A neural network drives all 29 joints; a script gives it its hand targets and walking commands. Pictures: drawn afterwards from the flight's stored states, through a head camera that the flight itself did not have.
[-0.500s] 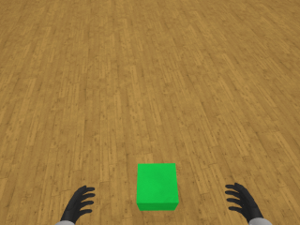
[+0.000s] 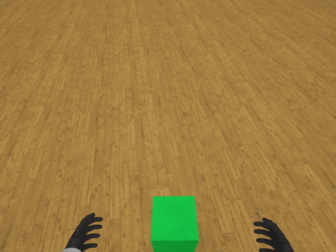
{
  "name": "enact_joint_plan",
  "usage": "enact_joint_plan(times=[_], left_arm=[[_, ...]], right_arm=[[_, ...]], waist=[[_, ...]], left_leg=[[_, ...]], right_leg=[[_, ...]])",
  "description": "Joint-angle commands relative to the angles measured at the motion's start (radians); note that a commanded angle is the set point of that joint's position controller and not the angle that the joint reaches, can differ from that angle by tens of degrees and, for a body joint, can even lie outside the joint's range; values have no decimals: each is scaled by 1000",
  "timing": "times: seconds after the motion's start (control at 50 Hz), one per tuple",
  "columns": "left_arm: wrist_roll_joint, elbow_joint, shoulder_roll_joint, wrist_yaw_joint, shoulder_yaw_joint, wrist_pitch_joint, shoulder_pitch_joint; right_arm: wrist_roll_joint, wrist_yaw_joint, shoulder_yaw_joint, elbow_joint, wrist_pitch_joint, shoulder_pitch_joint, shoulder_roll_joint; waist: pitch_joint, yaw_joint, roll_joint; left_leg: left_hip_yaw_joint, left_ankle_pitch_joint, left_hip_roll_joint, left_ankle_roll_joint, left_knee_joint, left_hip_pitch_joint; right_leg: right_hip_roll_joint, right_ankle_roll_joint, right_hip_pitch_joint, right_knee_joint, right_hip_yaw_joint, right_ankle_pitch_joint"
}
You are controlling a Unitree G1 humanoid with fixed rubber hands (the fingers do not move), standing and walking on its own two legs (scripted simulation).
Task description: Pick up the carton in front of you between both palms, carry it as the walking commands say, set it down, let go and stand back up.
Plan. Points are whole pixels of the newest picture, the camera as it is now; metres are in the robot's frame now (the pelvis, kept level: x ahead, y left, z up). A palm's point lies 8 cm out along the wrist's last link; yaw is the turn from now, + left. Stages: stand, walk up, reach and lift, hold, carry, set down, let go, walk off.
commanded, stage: stand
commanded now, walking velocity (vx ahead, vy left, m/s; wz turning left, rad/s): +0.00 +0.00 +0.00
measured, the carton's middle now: (174, 225) +0.39 +0.00 -0.65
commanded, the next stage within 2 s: none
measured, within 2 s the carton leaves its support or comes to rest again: neither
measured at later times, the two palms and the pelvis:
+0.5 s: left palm out of the picture +0.14 +0.29 -0.09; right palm out of the picture +0.14 -0.29 -0.08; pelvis +0.02 +0.00 +0.00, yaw +0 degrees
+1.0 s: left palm out of the picture +0.11 +0.30 -0.10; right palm out of the picture +0.11 -0.30 -0.09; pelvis +0.00 +0.01 +0.01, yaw +0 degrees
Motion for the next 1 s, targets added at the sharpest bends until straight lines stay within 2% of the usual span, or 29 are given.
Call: enact_joint_plan(times=[0.0,0.04,0.06,0.18,0.44,0.62,0.98], left_arm=[[9,28,191,48,58,-90,-28],[13,55,176,44,52,-117,-45],[13,72,179,39,50,-126,-50],[12,166,212,42,47,-154,-44],[7,289,252,47,35,-174,-47],[3,347,262,48,29,-178,-61],[-3,453,292,41,15,-182,-86]], right_arm=[[-23,-47,-54,12,-61,-40,-194],[-23,-49,-48,42,-77,-50,-191],[-23,-47,-45,54,-81,-61,-196],[-18,-54,-42,119,-99,-64,-226],[-12,-64,-30,224,-111,-76,-276],[-7,-65,-21,281,-115,-90,-287],[0,-61,-5,394,-121,-117,-314]], waist=[[-59,1,-43],[-70,-1,-11],[-93,2,-1],[-143,-3,9],[-133,-6,8],[-125,-5,1],[-90,-4,1]], left_leg=[[-19,102,56,-31,-44,-78],[-39,69,66,-21,-58,-88],[-45,95,71,-16,-57,-87],[-56,244,87,-9,-42,-55],[-79,336,104,5,-54,-21],[-87,337,109,8,-81,-7],[-98,247,122,11,-151,-5]], right_leg=[[-64,17,-136,-86,46,44],[-66,9,-133,-81,57,24],[-66,9,-115,-72,55,65],[-75,10,-78,-49,52,222],[-92,0,-45,-56,64,302],[-102,-3,-27,-78,70,303],[-117,-8,-14,-148,93,228]])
